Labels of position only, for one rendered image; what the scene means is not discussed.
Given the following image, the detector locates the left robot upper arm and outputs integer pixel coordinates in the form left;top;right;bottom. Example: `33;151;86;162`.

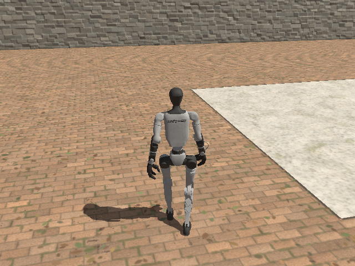
153;112;165;144

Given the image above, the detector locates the robot right hand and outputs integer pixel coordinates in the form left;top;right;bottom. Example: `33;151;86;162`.
195;154;206;166

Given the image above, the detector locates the left robot forearm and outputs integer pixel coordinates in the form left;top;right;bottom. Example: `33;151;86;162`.
148;136;158;165

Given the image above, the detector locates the right robot upper arm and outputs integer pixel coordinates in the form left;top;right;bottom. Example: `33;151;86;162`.
188;111;202;141

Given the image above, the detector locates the right robot forearm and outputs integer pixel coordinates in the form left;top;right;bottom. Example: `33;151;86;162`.
196;133;206;156

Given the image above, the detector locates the right robot shin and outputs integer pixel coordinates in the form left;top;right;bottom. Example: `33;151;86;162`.
184;188;194;227

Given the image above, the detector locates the robot right thigh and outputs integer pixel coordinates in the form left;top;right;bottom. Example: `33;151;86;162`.
184;155;197;198

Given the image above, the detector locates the robot left hand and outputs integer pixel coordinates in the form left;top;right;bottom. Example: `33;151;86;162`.
147;163;160;179

